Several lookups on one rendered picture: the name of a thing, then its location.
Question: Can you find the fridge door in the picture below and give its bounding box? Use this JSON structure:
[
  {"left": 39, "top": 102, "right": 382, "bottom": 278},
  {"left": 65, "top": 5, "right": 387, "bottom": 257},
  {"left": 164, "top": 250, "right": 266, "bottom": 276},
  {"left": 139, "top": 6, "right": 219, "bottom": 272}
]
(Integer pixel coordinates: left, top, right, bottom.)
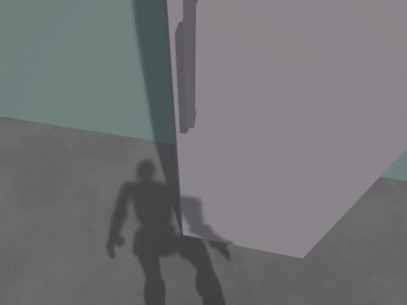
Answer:
[{"left": 167, "top": 0, "right": 407, "bottom": 258}]

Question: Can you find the handle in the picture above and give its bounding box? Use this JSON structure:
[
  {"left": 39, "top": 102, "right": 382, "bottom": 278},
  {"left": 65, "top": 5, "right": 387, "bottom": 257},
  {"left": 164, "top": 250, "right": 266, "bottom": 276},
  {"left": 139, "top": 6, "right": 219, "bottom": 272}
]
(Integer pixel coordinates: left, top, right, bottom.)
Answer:
[{"left": 183, "top": 0, "right": 197, "bottom": 128}]

